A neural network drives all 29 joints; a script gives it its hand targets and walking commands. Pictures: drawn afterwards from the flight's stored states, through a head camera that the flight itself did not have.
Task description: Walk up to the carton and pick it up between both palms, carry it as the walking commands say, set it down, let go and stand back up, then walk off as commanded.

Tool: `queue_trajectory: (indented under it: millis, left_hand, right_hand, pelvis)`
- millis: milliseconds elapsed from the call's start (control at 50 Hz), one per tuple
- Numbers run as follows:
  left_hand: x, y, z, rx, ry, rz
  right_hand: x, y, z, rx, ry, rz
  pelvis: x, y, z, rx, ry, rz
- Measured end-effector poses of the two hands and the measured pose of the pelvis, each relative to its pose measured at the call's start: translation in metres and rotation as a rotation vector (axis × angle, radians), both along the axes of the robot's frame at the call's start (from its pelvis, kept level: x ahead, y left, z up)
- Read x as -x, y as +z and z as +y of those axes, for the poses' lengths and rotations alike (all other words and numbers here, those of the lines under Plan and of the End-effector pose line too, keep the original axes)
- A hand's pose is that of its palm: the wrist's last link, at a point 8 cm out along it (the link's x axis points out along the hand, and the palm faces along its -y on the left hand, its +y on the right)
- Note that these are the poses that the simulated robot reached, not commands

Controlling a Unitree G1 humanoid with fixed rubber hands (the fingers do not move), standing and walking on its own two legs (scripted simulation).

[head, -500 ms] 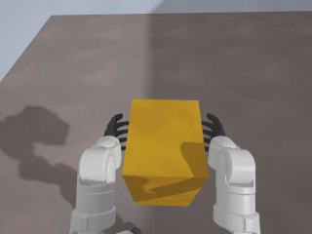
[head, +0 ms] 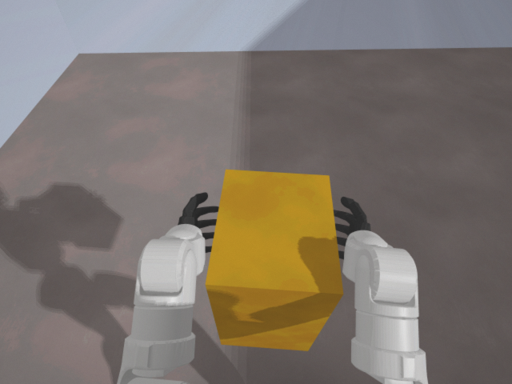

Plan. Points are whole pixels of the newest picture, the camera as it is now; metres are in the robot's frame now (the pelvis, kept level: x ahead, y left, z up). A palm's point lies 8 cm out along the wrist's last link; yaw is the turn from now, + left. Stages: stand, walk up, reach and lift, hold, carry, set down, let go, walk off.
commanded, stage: carry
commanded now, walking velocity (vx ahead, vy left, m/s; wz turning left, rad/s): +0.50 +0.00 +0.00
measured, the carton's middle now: (270, 267) +0.30 -0.01 +0.02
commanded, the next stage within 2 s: none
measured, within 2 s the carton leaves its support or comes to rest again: neither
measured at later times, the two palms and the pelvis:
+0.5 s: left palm (200, 120) +0.60 +0.13 +0.09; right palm (317, 120) +0.59 -0.11 +0.09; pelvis +0.30 +0.03 +0.01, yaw -3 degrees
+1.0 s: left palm (225, 52) +0.91 +0.10 +0.09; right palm (314, 50) +0.92 -0.14 +0.09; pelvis +0.61 -0.03 +0.02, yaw +2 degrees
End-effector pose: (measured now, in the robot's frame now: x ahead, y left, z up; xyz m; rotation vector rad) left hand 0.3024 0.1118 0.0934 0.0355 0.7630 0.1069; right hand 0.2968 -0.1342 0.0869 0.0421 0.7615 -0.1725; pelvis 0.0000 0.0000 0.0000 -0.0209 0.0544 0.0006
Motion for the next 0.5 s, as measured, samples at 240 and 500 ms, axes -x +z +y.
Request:
queue_trajectory:
  millis: [240, 500]
  left_hand:
    - [-0.129, 0.012, 0.010, 0.005, 0.044, 0.004]
    - [-0.297, -0.004, 0.023, 0.038, -0.026, 0.057]
  right_hand:
    - [-0.142, 0.015, 0.010, 0.003, 0.043, 0.001]
    - [-0.293, 0.008, 0.023, 0.051, -0.014, 0.054]
  pelvis:
    - [-0.130, 0.024, -0.001, -0.059, 0.003, 0.026]
    - [-0.298, 0.015, 0.029, -0.034, -0.047, 0.000]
